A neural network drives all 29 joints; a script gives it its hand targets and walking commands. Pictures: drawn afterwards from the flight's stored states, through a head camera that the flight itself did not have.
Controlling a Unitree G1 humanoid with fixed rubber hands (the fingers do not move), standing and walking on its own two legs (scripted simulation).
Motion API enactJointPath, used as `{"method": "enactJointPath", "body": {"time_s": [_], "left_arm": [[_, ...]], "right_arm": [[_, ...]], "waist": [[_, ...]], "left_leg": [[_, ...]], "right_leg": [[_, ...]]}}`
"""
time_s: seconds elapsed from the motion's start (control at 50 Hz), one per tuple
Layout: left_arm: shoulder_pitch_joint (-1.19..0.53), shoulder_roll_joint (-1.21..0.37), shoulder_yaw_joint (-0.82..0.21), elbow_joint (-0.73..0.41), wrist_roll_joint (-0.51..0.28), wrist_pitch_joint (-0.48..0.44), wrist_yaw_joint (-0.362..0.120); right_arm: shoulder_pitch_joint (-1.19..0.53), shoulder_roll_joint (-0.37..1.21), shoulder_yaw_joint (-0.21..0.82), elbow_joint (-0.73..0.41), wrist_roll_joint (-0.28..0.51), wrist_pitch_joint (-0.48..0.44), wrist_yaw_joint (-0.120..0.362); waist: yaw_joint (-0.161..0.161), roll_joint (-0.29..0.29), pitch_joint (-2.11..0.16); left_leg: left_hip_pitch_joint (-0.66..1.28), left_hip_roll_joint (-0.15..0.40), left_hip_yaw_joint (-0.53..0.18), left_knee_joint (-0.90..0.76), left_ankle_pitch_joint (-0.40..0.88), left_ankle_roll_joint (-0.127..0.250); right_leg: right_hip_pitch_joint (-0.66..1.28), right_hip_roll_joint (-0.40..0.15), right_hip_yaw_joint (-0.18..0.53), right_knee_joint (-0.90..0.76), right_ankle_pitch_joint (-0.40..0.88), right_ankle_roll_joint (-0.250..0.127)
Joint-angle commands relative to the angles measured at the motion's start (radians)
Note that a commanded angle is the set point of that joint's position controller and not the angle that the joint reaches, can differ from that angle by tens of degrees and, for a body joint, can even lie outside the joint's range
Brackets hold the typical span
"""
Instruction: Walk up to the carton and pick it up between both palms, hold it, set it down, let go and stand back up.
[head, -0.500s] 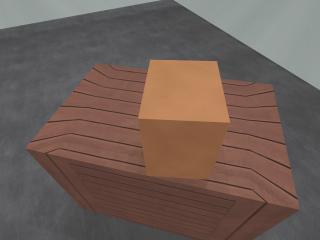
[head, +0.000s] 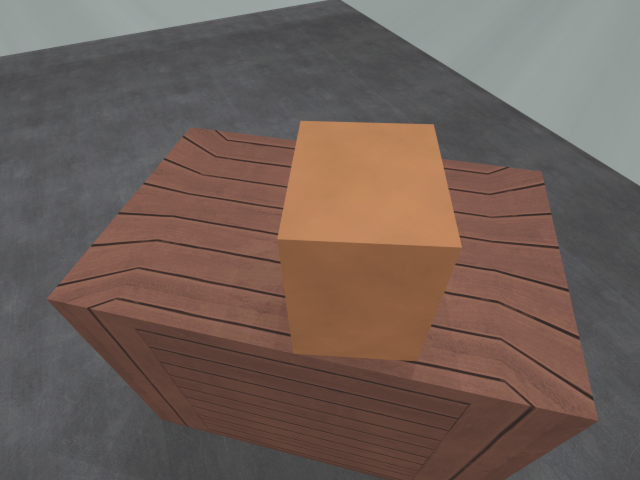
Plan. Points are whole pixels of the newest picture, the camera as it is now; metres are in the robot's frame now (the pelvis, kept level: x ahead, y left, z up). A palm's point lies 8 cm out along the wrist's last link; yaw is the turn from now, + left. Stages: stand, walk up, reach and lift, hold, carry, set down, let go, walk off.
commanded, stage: stand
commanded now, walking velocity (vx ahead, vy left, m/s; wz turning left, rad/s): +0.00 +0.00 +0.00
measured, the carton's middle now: (360, 244) +0.46 -0.03 +0.03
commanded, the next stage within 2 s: none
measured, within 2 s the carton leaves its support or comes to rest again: neither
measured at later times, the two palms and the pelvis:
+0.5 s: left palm out of the picture -0.05 +0.21 -0.15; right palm out of the picture -0.04 -0.19 -0.15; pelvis +0.00 +0.00 +0.00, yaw +0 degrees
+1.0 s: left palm out of the picture -0.04 +0.20 -0.15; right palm out of the picture -0.01 -0.20 -0.15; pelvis +0.00 +0.01 +0.00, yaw +0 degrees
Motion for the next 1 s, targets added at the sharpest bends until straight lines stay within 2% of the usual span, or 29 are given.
{"method": "enactJointPath", "body": {"time_s": [0.0, 0.02, 0.04, 0.06, 0.1, 0.12, 0.14, 0.22, 0.24, 0.26, 0.28, 0.3, 0.32, 0.42, 0.46, 0.48, 0.56, 0.6, 0.64, 0.68, 0.7, 0.78, 0.82, 0.84, 0.88, 0.9, 0.94, 0.96, 0.98], "left_arm": [[0.075, 0.104, 0.022, -0.016, -0.002, -0.003, 0.006], [0.072, 0.077, 0.012, -0.013, 0.004, -0.006, 0.008], [0.113, 0.094, 0.016, 0.006, 0.004, -0.002, 0.004], [0.089, 0.054, 0.008, 0.001, -0.006, -0.002, 0.001], [0.119, 0.082, 0.013, 0.018, -0.003, -0.006, 0.000], [0.115, 0.060, 0.011, 0.013, -0.007, 0.002, 0.007], [0.107, 0.105, 0.019, -0.002, 0.002, -0.006, 0.001], [0.085, 0.041, 0.017, 0.001, -0.006, 0.000, -0.005], [0.129, 0.077, 0.012, 0.012, -0.004, 0.003, 0.004], [0.076, 0.110, 0.023, 0.006, -0.001, 0.001, 0.004], [0.111, 0.060, 0.011, 0.004, -0.009, 0.000, -0.006], [0.111, 0.074, 0.014, 0.008, -0.003, 0.000, -0.006], [0.087, 0.086, 0.018, -0.001, -0.006, -0.003, -0.005], [0.093, 0.110, 0.018, 0.009, -0.003, -0.012, -0.004], [0.069, 0.082, 0.016, -0.002, 0.005, -0.010, -0.005], [0.082, 0.117, 0.025, 0.004, 0.002, -0.012, 0.001], [0.109, 0.036, 0.009, 0.011, -0.009, -0.021, -0.003], [0.054, 0.091, 0.013, -0.001, -0.004, -0.012, -0.001], [0.100, 0.058, 0.014, -0.001, -0.003, -0.006, 0.006], [0.160, 0.067, 0.013, 0.020, 0.012, -0.004, 0.009], [0.118, 0.084, 0.018, 0.022, 0.009, -0.008, 0.003], [0.094, 0.099, 0.016, -0.002, -0.007, -0.017, -0.002], [0.083, 0.063, 0.004, 0.000, 0.006, -0.015, -0.005], [0.052, 0.040, 0.004, -0.017, 0.002, -0.013, -0.010], [0.054, 0.083, 0.010, -0.010, -0.005, -0.024, -0.006], [0.103, 0.065, 0.012, 0.001, -0.005, -0.017, -0.009], [0.092, 0.047, 0.004, 0.011, -0.002, -0.013, 0.003], [0.066, 0.107, 0.013, 0.001, 0.009, -0.012, 0.001], [0.076, 0.033, -0.001, -0.005, 0.001, -0.010, -0.005]], "right_arm": [[0.068, -0.057, 0.000, -0.016, 0.005, -0.010, 0.002], [0.108, -0.011, 0.012, -0.003, 0.006, -0.009, 0.003], [0.084, -0.060, -0.001, -0.010, -0.007, -0.013, -0.007], [0.103, -0.098, -0.008, -0.001, -0.002, -0.007, -0.007], [0.158, -0.069, -0.005, 0.017, -0.001, -0.008, -0.001], [0.128, -0.068, -0.004, 0.007, -0.005, -0.013, -0.001], [0.086, -0.097, -0.014, -0.016, 0.000, -0.014, -0.008], [0.106, -0.008, 0.018, 0.002, -0.004, -0.010, -0.003], [0.110, -0.044, 0.006, -0.009, -0.001, -0.010, 0.002], [0.121, -0.049, 0.002, 0.006, -0.008, -0.012, -0.008], [0.094, -0.057, -0.001, 0.004, -0.003, -0.007, -0.012], [0.073, -0.068, 0.001, -0.001, 0.001, -0.008, -0.003], [0.102, -0.004, 0.012, 0.002, 0.005, -0.004, -0.007], [0.088, -0.029, -0.002, 0.001, 0.001, -0.017, 0.006], [0.063, -0.083, -0.014, -0.001, -0.003, -0.014, 0.006], [0.042, -0.063, -0.019, -0.017, -0.007, -0.018, 0.001], [0.111, 0.013, 0.010, 0.016, 0.010, -0.018, -0.003], [0.035, -0.108, -0.018, -0.010, 0.000, -0.015, -0.008], [0.040, 0.000, 0.015, -0.015, -0.003, -0.008, -0.011], [0.043, -0.062, -0.008, -0.009, 0.007, -0.015, -0.013], [0.054, -0.095, -0.019, -0.024, 0.012, -0.013, -0.009], [0.062, 0.005, 0.008, -0.012, 0.001, -0.006, -0.004], [0.041, -0.082, -0.013, -0.011, -0.006, -0.005, -0.001], [0.045, -0.012, -0.001, -0.020, 0.004, -0.006, 0.004], [0.072, -0.104, -0.023, -0.005, 0.007, -0.010, -0.007], [0.058, -0.100, -0.021, -0.003, -0.005, -0.015, -0.007], [0.050, -0.080, -0.022, -0.023, 0.010, -0.013, 0.003], [0.093, -0.059, -0.014, 0.009, -0.002, -0.004, 0.002], [0.100, -0.041, -0.006, 0.017, -0.003, 0.003, 0.000]], "waist": [[0.003, 0.010, 0.021], [-0.012, 0.004, 0.051], [0.007, 0.060, 0.082], [0.000, 0.011, 0.103], [-0.017, 0.041, 0.084], [0.003, -0.012, 0.048], [0.014, 0.004, 0.031], [0.006, -0.044, 0.117], [-0.007, -0.026, 0.077], [-0.012, 0.015, 0.078], [0.022, 0.056, 0.051], [0.018, 0.055, 0.087], [-0.011, -0.016, 0.092], [0.003, 0.025, 0.101], [0.012, -0.015, 0.084], [0.011, 0.029, 0.052], [-0.002, -0.001, 0.065], [0.007, -0.012, 0.058], [0.019, -0.032, 0.028], [0.025, 0.048, 0.099], [0.010, -0.032, 0.062], [-0.001, 0.002, 0.069], [-0.006, 0.082, 0.096], [-0.013, -0.025, 0.099], [-0.012, 0.021, 0.050], [0.014, 0.016, 0.030], [-0.007, -0.075, 0.042], [-0.014, 0.016, 0.097], [0.001, 0.029, 0.113]], "left_leg": [[-0.080, 0.051, -0.020, -0.068, 0.186, 0.041], [-0.059, 0.050, -0.032, -0.069, 0.185, 0.038], [-0.034, 0.066, -0.049, -0.071, 0.260, 0.040], [-0.101, 0.066, -0.043, -0.068, 0.281, 0.059], [-0.075, 0.073, -0.043, -0.074, 0.255, 0.058], [-0.063, 0.072, -0.036, -0.076, 0.278, 0.046], [-0.076, 0.066, -0.044, -0.064, 0.251, 0.052], [-0.134, 0.083, -0.056, -0.078, 0.204, 0.079], [-0.064, 0.050, -0.018, -0.062, 0.194, 0.057], [-0.067, 0.066, -0.050, -0.083, 0.193, 0.060], [-0.103, 0.079, -0.078, -0.103, 0.125, 0.070], [-0.152, 0.060, -0.045, -0.100, 0.132, 0.063], [-0.096, 0.051, -0.027, -0.086, 0.155, 0.058], [-0.114, 0.057, -0.033, -0.094, 0.150, 0.055], [-0.081, 0.049, -0.013, -0.073, 0.182, 0.050], [-0.083, 0.049, -0.025, -0.075, 0.186, 0.056], [-0.098, 0.055, -0.023, -0.062, 0.188, 0.049], [-0.084, 0.049, -0.027, -0.061, 0.201, 0.056], [-0.095, 0.057, -0.032, -0.062, 0.161, 0.052], [-0.138, 0.049, -0.005, -0.062, 0.184, 0.044], [-0.092, 0.046, -0.015, -0.067, 0.188, 0.038], [-0.013, 0.052, -0.021, -0.076, 0.187, 0.054], [-0.084, 0.061, -0.041, -0.093, 0.177, 0.051], [-0.072, 0.059, -0.032, -0.077, 0.205, 0.056], [-0.048, 0.062, -0.031, -0.090, 0.209, 0.061], [-0.050, 0.070, -0.035, -0.075, 0.267, 0.058], [-0.053, 0.049, -0.007, -0.068, 0.196, 0.051], [-0.059, 0.051, -0.013, -0.092, 0.203, 0.046], [-0.109, 0.052, -0.033, -0.086, 0.194, 0.052]], "right_leg": [[0.076, -0.130, 0.120, -0.095, 0.125, -0.016], [0.039, -0.152, 0.143, -0.073, 0.153, -0.033], [-0.007, -0.119, 0.107, -0.083, 0.204, -0.005], [0.040, -0.113, 0.092, -0.065, 0.177, -0.001], [0.049, -0.118, 0.111, -0.049, 0.167, -0.008], [0.053, -0.115, 0.105, -0.054, 0.153, 0.001], [0.071, -0.125, 0.109, -0.040, 0.194, -0.011], [0.045, -0.116, 0.115, -0.048, 0.113, 0.007], [-0.005, -0.123, 0.115, -0.049, 0.144, -0.001], [-0.010, -0.134, 0.127, -0.066, 0.089, -0.010], [0.058, -0.115, 0.114, -0.048, 0.081, -0.009], [0.067, -0.130, 0.136, -0.056, 0.098, -0.010], [0.002, -0.143, 0.138, -0.104, 0.106, -0.010], [0.026, -0.122, 0.131, -0.088, 0.073, -0.005], [0.009, -0.124, 0.122, -0.093, 0.091, 0.004], [0.035, -0.130, 0.130, -0.081, 0.120, 0.003], [0.061, -0.125, 0.121, -0.070, 0.188, 0.004], [0.045, -0.125, 0.105, -0.074, 0.159, -0.002], [0.074, -0.127, 0.115, -0.072, 0.157, 0.000], [0.068, -0.133, 0.111, -0.074, 0.193, 0.001], [0.023, -0.131, 0.116, -0.070, 0.129, -0.001], [-0.025, -0.144, 0.140, -0.099, 0.105, -0.001], [0.011, -0.133, 0.130, -0.082, 0.131, 0.007], [-0.019, -0.118, 0.119, -0.079, 0.122, 0.008], [0.024, -0.129, 0.130, -0.072, 0.122, -0.001], [0.058, -0.115, 0.102, -0.061, 0.136, 0.001], [0.035, -0.129, 0.129, -0.080, 0.098, -0.001], [-0.013, -0.144, 0.142, -0.090, 0.077, -0.014], [0.031, -0.126, 0.119, -0.067, 0.124, -0.002]]}}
